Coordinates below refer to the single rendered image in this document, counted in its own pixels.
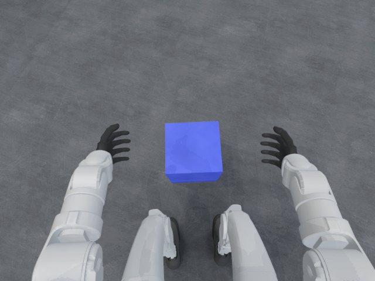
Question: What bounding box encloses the robot right forearm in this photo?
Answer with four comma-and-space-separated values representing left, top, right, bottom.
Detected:
281, 154, 375, 273

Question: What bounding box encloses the robot right hand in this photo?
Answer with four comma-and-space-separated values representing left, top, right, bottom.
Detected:
260, 126, 297, 169

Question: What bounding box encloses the robot thigh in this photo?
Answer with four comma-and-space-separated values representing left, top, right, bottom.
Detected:
220, 210, 278, 281
121, 214, 172, 281

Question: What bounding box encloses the right robot upper arm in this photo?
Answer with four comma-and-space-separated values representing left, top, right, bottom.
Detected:
302, 248, 375, 281

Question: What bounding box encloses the robot left forearm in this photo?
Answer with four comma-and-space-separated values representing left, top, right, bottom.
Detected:
32, 150, 113, 281

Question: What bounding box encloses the robot left thigh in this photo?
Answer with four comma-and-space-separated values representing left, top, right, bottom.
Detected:
121, 214, 172, 281

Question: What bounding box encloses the left robot upper arm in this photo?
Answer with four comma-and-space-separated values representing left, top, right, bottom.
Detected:
34, 241, 104, 281

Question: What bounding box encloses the carton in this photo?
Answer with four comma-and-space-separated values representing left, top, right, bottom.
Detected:
165, 121, 223, 183

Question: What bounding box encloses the robot right thigh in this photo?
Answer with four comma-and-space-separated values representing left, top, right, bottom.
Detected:
220, 210, 278, 281

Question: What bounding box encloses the robot left hand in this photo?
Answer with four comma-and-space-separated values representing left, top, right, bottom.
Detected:
96, 124, 131, 164

